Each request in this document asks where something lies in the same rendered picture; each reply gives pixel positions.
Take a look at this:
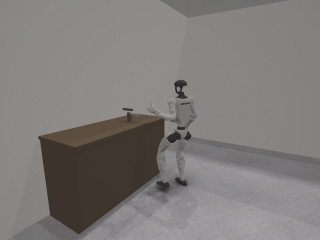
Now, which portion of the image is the robot right forearm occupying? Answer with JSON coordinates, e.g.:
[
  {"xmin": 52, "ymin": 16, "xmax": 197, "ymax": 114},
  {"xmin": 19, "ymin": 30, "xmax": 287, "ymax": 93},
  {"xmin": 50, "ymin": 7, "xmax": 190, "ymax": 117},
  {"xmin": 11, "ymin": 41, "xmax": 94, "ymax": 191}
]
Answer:
[{"xmin": 184, "ymin": 117, "xmax": 196, "ymax": 127}]

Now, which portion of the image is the right robot thigh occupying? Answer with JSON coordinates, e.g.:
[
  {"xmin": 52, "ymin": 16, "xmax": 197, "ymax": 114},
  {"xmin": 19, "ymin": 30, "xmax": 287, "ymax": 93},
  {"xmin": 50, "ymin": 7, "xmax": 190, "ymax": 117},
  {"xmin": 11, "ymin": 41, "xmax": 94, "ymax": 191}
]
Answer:
[{"xmin": 176, "ymin": 131, "xmax": 192, "ymax": 160}]

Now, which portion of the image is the tap lever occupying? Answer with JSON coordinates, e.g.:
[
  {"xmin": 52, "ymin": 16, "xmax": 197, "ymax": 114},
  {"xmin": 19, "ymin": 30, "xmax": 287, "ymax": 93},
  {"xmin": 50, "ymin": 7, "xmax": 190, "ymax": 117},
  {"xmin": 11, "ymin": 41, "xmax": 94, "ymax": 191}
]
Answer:
[{"xmin": 129, "ymin": 112, "xmax": 140, "ymax": 116}]

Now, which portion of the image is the robot left shin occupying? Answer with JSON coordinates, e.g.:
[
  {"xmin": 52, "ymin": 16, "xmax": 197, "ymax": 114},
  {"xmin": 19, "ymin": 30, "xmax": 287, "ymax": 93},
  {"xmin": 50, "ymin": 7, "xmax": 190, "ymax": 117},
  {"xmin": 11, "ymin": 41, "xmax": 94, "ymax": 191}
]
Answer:
[{"xmin": 156, "ymin": 153, "xmax": 167, "ymax": 183}]

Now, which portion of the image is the robot left hand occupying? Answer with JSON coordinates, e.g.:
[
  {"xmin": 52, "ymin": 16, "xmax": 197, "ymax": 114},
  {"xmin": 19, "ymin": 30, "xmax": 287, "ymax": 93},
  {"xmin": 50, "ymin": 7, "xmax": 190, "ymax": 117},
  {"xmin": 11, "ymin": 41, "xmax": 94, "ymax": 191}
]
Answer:
[{"xmin": 144, "ymin": 102, "xmax": 156, "ymax": 113}]

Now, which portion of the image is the robot left upper arm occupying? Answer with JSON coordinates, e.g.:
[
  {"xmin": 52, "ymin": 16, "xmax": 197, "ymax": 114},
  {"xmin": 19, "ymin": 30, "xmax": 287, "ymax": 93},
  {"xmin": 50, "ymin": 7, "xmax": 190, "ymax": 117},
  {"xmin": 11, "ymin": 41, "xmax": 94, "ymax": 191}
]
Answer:
[{"xmin": 168, "ymin": 98, "xmax": 177, "ymax": 122}]

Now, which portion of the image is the robot left forearm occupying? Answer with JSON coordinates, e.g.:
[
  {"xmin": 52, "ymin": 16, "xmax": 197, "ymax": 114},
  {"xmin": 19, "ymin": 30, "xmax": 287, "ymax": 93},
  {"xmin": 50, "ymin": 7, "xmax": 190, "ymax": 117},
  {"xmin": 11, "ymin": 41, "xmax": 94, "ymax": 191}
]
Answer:
[{"xmin": 154, "ymin": 109, "xmax": 174, "ymax": 121}]

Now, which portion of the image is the robot right upper arm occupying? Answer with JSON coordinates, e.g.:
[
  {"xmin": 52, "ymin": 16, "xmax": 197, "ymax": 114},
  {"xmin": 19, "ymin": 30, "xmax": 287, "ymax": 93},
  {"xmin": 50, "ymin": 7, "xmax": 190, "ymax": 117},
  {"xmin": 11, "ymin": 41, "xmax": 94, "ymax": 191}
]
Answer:
[{"xmin": 188, "ymin": 97, "xmax": 197, "ymax": 119}]

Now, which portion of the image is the counter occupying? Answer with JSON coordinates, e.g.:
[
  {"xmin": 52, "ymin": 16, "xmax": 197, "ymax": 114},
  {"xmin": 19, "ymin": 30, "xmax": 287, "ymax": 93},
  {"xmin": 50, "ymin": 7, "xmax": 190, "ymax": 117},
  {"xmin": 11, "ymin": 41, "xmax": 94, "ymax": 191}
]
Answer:
[{"xmin": 38, "ymin": 108, "xmax": 165, "ymax": 234}]

